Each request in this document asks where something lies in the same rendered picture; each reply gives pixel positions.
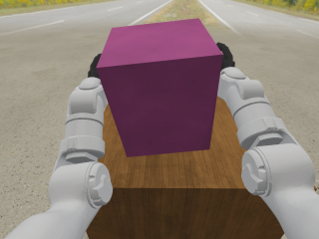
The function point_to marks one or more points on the robot left upper arm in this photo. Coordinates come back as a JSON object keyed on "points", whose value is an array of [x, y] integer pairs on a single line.
{"points": [[76, 193]]}

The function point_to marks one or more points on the left robot hand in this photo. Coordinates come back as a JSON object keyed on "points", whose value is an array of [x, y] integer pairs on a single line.
{"points": [[93, 73]]}

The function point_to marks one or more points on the robot right forearm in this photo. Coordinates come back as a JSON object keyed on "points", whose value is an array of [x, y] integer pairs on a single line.
{"points": [[254, 117]]}

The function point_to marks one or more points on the robot right upper arm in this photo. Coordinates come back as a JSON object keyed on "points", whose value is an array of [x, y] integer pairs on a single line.
{"points": [[283, 176]]}

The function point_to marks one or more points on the carton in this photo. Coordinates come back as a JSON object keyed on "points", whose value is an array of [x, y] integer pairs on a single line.
{"points": [[161, 83]]}

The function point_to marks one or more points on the pedestal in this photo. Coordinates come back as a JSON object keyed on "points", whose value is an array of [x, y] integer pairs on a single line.
{"points": [[182, 195]]}

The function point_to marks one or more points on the robot left forearm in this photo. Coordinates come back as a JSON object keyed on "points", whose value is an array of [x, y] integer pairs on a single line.
{"points": [[83, 140]]}

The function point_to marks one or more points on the right robot hand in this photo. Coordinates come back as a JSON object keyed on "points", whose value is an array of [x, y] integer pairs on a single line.
{"points": [[227, 58]]}

